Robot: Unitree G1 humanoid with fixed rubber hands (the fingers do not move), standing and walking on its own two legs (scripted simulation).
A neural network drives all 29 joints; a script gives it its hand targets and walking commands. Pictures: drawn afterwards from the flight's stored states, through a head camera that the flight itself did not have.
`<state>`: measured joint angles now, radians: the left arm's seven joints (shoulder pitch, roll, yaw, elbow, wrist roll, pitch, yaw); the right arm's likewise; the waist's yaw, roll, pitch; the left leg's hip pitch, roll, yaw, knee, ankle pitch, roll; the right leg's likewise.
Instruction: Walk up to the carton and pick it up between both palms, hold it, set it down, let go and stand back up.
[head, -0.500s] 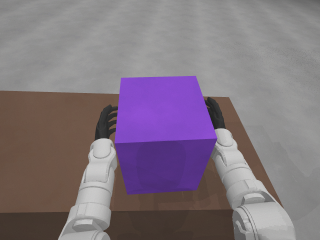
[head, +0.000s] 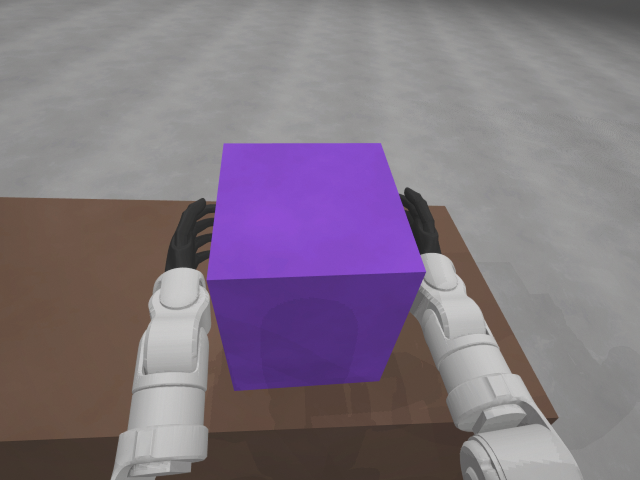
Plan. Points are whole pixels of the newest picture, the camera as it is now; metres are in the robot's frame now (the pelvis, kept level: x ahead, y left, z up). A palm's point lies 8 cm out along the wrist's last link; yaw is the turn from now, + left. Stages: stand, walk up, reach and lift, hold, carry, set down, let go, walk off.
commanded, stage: reach and lift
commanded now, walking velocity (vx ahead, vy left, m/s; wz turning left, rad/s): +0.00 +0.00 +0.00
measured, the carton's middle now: (306, 269) +0.37 -0.01 +0.11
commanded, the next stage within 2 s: hold in 1.10 s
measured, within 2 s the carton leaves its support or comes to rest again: neither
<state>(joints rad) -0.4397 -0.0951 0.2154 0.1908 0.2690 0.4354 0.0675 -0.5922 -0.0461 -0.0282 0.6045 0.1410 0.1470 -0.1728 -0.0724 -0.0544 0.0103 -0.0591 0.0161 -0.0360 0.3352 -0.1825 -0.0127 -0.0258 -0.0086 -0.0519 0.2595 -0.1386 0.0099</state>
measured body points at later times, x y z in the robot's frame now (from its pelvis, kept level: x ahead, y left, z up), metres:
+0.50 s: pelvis -0.01 +0.01 +0.00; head -0.04 +0.04 +0.45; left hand +0.38 +0.14 +0.16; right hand +0.37 -0.15 +0.16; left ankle +0.01 +0.12 -0.75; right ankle +0.01 -0.12 -0.75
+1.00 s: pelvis +0.00 +0.01 +0.00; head -0.04 +0.03 +0.45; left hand +0.37 +0.14 +0.18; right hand +0.37 -0.15 +0.17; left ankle +0.01 +0.12 -0.75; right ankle +0.01 -0.12 -0.75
